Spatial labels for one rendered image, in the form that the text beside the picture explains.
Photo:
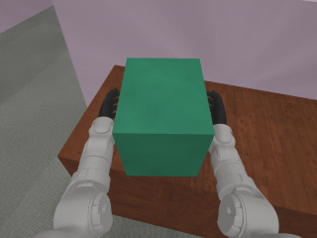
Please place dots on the pedestal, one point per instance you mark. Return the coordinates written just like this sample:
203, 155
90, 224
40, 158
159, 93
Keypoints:
275, 137

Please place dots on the robot left hand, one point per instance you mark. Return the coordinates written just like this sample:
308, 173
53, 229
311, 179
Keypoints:
107, 108

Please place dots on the carton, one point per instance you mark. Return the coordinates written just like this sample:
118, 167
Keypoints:
163, 125

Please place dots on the robot right upper arm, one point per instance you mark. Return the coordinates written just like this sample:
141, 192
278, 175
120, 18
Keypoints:
244, 216

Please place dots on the left robot forearm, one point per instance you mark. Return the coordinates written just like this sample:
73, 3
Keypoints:
95, 161

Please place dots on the robot left upper arm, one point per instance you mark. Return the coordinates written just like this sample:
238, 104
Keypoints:
81, 215

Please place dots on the right robot forearm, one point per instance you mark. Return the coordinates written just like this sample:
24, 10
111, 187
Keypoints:
227, 166

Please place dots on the robot right hand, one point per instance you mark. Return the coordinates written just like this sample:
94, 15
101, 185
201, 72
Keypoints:
218, 113

